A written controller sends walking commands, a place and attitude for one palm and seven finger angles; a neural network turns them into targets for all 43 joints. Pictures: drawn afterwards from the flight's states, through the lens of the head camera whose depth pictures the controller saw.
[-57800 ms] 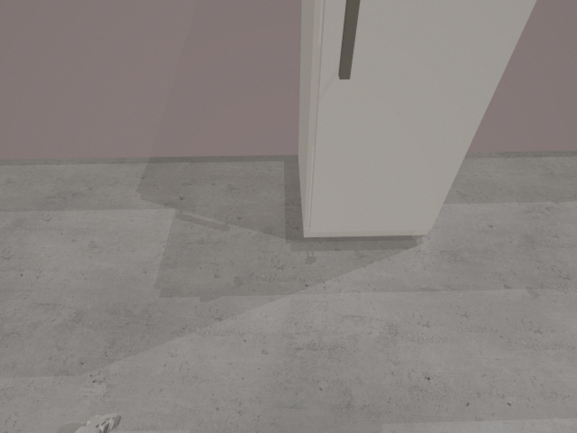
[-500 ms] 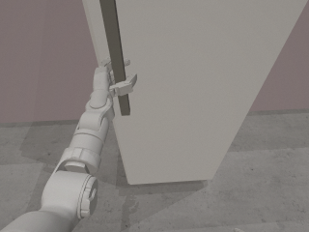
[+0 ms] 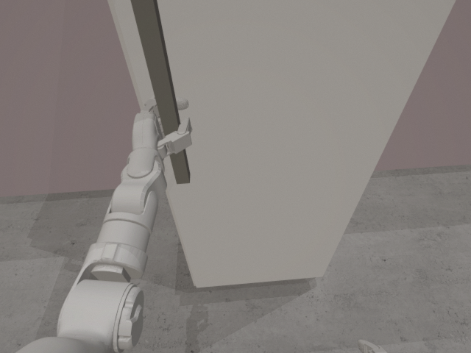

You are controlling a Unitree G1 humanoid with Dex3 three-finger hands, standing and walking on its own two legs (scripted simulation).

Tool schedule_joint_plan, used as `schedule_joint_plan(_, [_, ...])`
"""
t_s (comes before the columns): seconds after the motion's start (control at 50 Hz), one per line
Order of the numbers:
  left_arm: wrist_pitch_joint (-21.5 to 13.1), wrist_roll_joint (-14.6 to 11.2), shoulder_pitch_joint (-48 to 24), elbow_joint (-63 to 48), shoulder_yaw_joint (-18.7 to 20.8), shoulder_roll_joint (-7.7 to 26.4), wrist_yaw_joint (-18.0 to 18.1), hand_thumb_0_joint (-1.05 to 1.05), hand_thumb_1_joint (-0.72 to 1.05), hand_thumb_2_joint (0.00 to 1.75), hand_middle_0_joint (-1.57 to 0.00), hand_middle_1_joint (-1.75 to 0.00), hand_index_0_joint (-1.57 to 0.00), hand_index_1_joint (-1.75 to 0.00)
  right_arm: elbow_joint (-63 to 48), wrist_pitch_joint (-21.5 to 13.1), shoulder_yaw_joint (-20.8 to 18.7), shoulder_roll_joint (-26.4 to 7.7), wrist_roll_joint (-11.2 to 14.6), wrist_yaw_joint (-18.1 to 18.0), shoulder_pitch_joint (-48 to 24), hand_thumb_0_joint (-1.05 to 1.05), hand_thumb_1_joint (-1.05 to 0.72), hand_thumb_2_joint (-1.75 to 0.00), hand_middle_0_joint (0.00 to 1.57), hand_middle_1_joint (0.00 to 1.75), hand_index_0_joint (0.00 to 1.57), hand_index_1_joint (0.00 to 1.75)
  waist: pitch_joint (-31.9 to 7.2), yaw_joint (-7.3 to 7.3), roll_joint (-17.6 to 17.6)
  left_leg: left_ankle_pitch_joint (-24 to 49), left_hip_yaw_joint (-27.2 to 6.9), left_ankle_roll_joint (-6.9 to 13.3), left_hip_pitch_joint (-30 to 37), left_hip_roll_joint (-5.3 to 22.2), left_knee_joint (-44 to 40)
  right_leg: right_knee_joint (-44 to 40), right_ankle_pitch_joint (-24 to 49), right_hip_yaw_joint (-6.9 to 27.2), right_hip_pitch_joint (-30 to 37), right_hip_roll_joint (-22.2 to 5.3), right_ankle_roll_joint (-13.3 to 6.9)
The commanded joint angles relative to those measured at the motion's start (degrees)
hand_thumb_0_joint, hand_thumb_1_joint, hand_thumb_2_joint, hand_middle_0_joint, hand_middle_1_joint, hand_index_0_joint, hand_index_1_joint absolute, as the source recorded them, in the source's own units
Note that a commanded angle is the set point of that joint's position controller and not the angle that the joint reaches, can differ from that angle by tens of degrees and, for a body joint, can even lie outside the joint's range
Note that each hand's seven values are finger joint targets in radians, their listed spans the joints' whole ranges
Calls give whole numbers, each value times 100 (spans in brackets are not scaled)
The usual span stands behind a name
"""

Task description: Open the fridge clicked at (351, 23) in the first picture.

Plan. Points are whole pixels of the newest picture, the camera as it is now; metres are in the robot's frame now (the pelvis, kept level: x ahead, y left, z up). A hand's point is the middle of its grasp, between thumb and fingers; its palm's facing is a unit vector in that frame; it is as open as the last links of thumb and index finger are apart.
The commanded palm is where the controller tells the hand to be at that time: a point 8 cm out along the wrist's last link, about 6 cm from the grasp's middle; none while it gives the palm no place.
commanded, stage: grip the handle and tug to test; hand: left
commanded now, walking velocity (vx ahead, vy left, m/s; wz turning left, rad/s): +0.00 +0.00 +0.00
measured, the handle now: (163, 75) +0.48 +0.12 +0.26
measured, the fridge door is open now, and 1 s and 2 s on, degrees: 0 1 17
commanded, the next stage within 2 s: pull the door a little, standing still in 0.34 s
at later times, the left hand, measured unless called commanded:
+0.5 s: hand (183, 138) +0.42 +0.10 +0.17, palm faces +0.08 -1.00 +0.01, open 6.1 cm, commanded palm +0.39 +0.15 +0.18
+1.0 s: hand (183, 140) +0.42 +0.10 +0.17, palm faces +0.10 -0.99 -0.10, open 6.5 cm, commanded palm +0.38 +0.15 +0.15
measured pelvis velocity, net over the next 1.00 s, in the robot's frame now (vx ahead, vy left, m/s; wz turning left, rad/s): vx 0.15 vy -0.03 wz -0.07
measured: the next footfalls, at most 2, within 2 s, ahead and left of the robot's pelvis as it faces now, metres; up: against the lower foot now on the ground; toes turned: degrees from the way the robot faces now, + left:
right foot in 1.22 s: +0.34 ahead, -0.08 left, +0.00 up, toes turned -2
left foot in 1.42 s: +0.28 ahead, +0.00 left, +0.00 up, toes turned +1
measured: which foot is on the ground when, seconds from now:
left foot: down 0.00-1.00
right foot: down 0.00-1.00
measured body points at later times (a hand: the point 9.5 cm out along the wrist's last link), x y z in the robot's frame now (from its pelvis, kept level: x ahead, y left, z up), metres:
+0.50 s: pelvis +0.05 -0.01 +0.00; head +0.04 -0.03 +0.45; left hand +0.41 +0.15 +0.17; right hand +0.20 -0.25 -0.10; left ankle +0.01 +0.11 -0.74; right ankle -0.05 -0.07 -0.74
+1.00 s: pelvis +0.15 -0.03 +0.02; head +0.14 -0.07 +0.47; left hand +0.41 +0.15 +0.18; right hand +0.32 -0.25 -0.07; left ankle +0.03 +0.11 -0.70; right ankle -0.03 -0.07 -0.69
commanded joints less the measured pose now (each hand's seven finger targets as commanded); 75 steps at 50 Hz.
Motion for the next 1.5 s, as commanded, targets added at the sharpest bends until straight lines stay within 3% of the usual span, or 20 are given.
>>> schedule_joint_plan(0.0, [-407, -73, -2162, -1851, 138, 756, -149, 0, 90, 90, -45, -140, -45, -140, -833, -220, -226, -658, -2, -26, -457, 0, -90, -90, 20, 30, 20, 30, -1970, 273, -592, 2181, -243, 150, 1276, 46, 164, -33, 3615, 173, 371, -341, 422])
schedule_joint_plan(0.48, [855, -87, -200, -4635, 34, 880, -174, 0, 90, 90, -45, -140, -45, -140, -1297, 196, -144, -644, -49, 10, -1111, 0, -90, -90, 20, 30, 20, 30, -1857, 346, -592, 3094, -165, 66, 1323, 12, 351, 291, 5756, 160, 990, -572, 577])
schedule_joint_plan(0.6, [908, -114, 248, -5202, -257, 546, -168, 0, 90, 90, -45, -140, -45, -140, -1356, 186, -84, -493, -39, 9, -1373, 0, -90, -90, 20, 30, 20, 30, -1806, 458, 56, 3287, -345, 3, 1711, 90, 204, 152, 4187, 37, 597, -420, 322])
schedule_joint_plan(0.74, [798, -228, 1860, -6234, -272, 502, -417, 0, 90, 90, -45, -140, -45, -140, -1630, 221, -36, -437, -79, 117, -1539, 0, -90, -90, 20, 30, 20, 30, -1759, 547, -686, 3146, -278, 34, 1246, 28, 255, 343, 5965, 107, 1138, -651, 577])
schedule_joint_plan(0.92, [714, -357, 4409, -8472, -386, 466, -742, 0, 90, 90, -45, -140, -45, -140, -1964, 128, -37, -298, -43, 313, -1567, 0, -90, -90, 20, 30, 20, 30, -1369, 674, 160, 3993, -297, -36, 1221, 207, 324, 324, 5398, -66, 782, -535, 393])
schedule_joint_plan(0.94, [-12, 377, 2603, -7449, 286, 2039, -453, 0, 90, 90, -45, -140, -45, -140, -1860, 223, -90, -847, -172, 72, -1261, 0, -90, -90, 20, 30, 20, 30, -536, 47, -18, 4442, -260, 272, 1198, 286, 904, 716, 5944, 198, -172, -342, 688])
schedule_joint_plan(0.96, [-234, 329, 3643, -6850, 33, 1187, -407, 0, 90, 90, -45, -140, -45, -140, -1790, 269, -204, -712, -229, 75, -934, 0, -90, -90, 20, 30, 20, 30, -713, -27, -36, 4555, -500, 431, 1648, 344, 982, 1687, 5745, -148, -597, -152, 845])
schedule_joint_plan(1.02, [-601, 361, 4361, -7747, -303, 894, -345, 0, 90, 90, -45, -140, -45, -140, -1960, 205, -294, -645, -423, 223, -1011, 0, -90, -90, 20, 30, 20, 30, -579, -10, 1984, 8449, -1685, 695, 4175, 1292, 364, 3175, -1263, -210, -3811, 499, 730])
schedule_joint_plan(1.08, [-883, 420, 4826, -8111, 346, 1335, -169, 0, 90, 90, -45, -140, -45, -140, -1949, 85, -339, -629, -391, 246, -846, 0, -90, -90, 20, 30, 20, 30, -151, 26, 1574, 7538, -1570, 401, 4159, 1198, 416, 2395, -1096, -264, -4070, 265, 392])
schedule_joint_plan(1.12, [-976, 411, 5671, -8108, 544, 1300, -172, 0, 90, 90, -45, -140, -45, -140, -2134, -16, -299, -385, -223, 184, -832, 0, -90, -90, 20, 30, 20, 30, -351, 172, 758, 6353, -930, 46, 2629, 681, 1087, 189, 1248, -426, -1747, 159, 445])
schedule_joint_plan(1.18, [-1284, 359, 6381, -8288, 1433, 2123, -89, 0, 90, 90, -45, -140, -45, -140, -2474, -390, -241, -127, -84, -181, -1166, 0, -90, -90, 20, 30, 20, 30, -1200, 551, -1077, -2079, -867, -47, -937, -326, 3061, 295, 6495, 718, 2233, -1956, 121])
schedule_joint_plan(1.24, [-1349, 446, 6875, -7140, 1224, 1632, -42, 0, 90, 90, -45, -140, -45, -140, -2211, -690, -95, -47, -205, -350, -679, 0, -90, -90, 20, 30, 20, 30, -420, 513, -1482, -2572, -542, 120, -1331, -384, 4064, 469, 7486, 884, 1142, -1873, 1051])
schedule_joint_plan(1.3, [-1703, 627, 5843, -7364, 1108, 1501, 31, 0, 90, 90, -45, -140, -45, -140, -1524, -558, -520, -350, -51, -154, -244, 0, -90, -90, 20, 30, 20, 30, -1282, -64, -2491, -2243, 675, -308, 418, -536, 3212, -204, 7769, -628, 475, -855, 4021])
schedule_joint_plan(1.34, [-1678, 476, 5228, -7444, 1075, 1623, 43, 0, 90, 90, -45, -140, -45, -140, -1400, -613, -515, -428, -26, -173, -460, 0, -90, -90, 20, 30, 20, 30, -1079, -608, -1344, -1887, 718, 260, 1446, 320, -79, 3203, 6829, -1379, -486, 40, 3289])
schedule_joint_plan(1.36, [-1746, 354, 5199, -7679, 1078, 1585, 123, 0, 90, 90, -45, -140, -45, -140, -1816, -653, -406, -601, -289, -135, -1094, 0, -90, -90, 20, 30, 20, 30, -610, -577, 2614, 781, -2096, 1121, 441, 2220, -1455, 7524, -314, -203, -1673, 224, 1946])
schedule_joint_plan(1.38, [-1821, 812, 5378, -8179, 1448, 2156, 174, 0, 90, 90, -45, -140, -45, -140, -1941, -566, -418, -410, -571, -88, -1218, 0, -90, -90, 20, 30, 20, 30, -578, 83, 2006, 2770, -4113, 1506, -1194, 3145, -176, 8269, -2230, 1436, -1441, -377, 333])
schedule_joint_plan(1.4, [-1814, 815, 5048, -8318, 1786, 2402, -33, 0, 90, 90, -45, -140, -45, -140, -1411, -584, -415, -295, -349, -67, -1297, 0, -90, -90, 20, 30, 20, 30, -582, 80, 1346, 2208, -3117, 1220, -1246, 2701, -157, 7627, -1850, 1578, -1661, -369, -970])
schedule_joint_plan(1.42, [-1815, 631, 4574, -8326, 2227, 2757, 60, 0, 90, 90, -45, -140, -45, -140, -1267, -642, -788, -706, -235, -106, -1653, 0, -90, -90, 20, 30, 20, 30, -333, 311, 1034, 1618, -2905, 1047, -650, 2552, -126, 6287, -1606, 1483, -2362, -386, -846])
schedule_joint_plan(1.44, [-1781, 526, 5336, -7063, 1784, 1961, 59, 0, 90, 90, -45, -140, -45, -140, -1534, -810, -682, -628, -176, -67, -1110, 0, -90, -90, 20, 30, 20, 30, 180, 262, 888, 660, -1984, 738, -1285, 1825, -192, 5514, -1515, 1030, -2039, -562, 467])
schedule_joint_plan(1.48, [-1923, 473, 5172, -6766, 2135, 2305, 157, 0, 90, 90, -45, -140, -45, -140, -1249, -1164, -519, -503, -120, -156, -744, 0, -90, -90, 20, 30, 20, 30, 542, 333, 1676, 687, -1616, 670, -1370, 1291, 106, 3609, -1500, 290, -1631, -458, 678])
